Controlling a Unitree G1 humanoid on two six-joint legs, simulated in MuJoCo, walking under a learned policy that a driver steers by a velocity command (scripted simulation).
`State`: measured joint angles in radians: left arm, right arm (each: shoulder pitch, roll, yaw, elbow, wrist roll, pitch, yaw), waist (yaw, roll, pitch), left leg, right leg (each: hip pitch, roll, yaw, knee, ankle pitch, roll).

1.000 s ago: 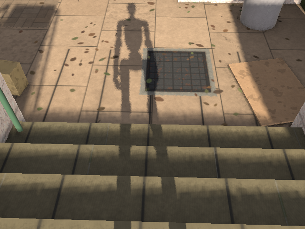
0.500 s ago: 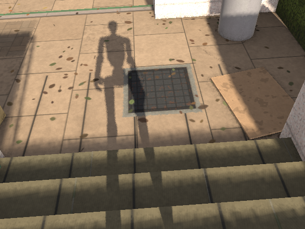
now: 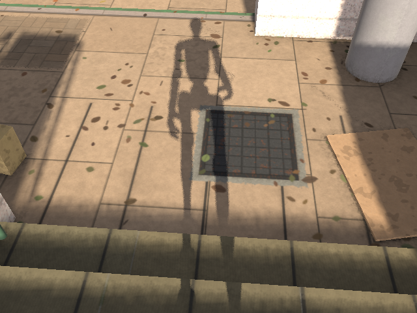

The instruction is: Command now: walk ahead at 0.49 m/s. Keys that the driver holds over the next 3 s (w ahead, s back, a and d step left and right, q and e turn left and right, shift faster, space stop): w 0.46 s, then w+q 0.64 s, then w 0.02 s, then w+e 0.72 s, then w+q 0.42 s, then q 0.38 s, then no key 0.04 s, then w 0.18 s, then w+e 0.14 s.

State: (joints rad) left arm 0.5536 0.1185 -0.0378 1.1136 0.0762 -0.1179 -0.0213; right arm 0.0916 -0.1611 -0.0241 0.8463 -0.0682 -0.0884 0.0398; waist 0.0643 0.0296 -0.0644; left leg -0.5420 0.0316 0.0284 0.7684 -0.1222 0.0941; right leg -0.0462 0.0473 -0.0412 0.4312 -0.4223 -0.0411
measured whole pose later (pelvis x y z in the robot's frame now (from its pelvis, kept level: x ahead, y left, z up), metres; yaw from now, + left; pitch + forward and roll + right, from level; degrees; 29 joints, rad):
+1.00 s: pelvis +0.51 +0.05 -0.22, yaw +15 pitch +0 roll -6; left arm 0.61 0.10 -0.05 1.15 0.09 -0.09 0.03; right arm 0.11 -0.18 0.03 0.90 -0.09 -0.04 0.09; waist 0.13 0.07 0.00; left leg -0.46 0.14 0.00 0.43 0.23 0.08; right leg 0.01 -0.03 -0.31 0.84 -0.82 0.05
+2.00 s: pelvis +1.13 +0.20 -0.55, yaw +2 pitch +1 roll -4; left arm 0.52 0.16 0.00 1.04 0.00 -0.10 -0.01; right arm 0.02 -0.22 0.02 0.80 0.01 -0.09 0.05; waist 0.13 0.08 -0.03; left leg -0.40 0.07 -0.02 0.36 0.27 0.04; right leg -0.20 0.15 0.07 1.19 -0.84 -0.07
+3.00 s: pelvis +1.46 +0.28 -0.56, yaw +26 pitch +4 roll -1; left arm 0.18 0.28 0.09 0.85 -0.02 -0.05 0.00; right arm 0.28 -0.21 -0.06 0.78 0.00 -0.06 -0.01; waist -0.01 -0.04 -0.05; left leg -0.21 -0.02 0.03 0.36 -0.23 0.05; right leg -0.64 -0.06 0.02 1.02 -0.22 -0.03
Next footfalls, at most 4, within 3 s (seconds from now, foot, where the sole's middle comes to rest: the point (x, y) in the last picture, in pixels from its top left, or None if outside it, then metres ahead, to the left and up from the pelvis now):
0.44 right None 0.37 -0.11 -0.91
1.04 left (173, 309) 0.65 0.21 -1.05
1.56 right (214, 254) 0.97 0.07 -1.20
2.00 left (171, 214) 1.28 0.32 -1.34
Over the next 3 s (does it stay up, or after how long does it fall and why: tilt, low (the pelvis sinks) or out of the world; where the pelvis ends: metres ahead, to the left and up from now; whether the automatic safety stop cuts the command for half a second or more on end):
stays up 1.46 0.28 -0.56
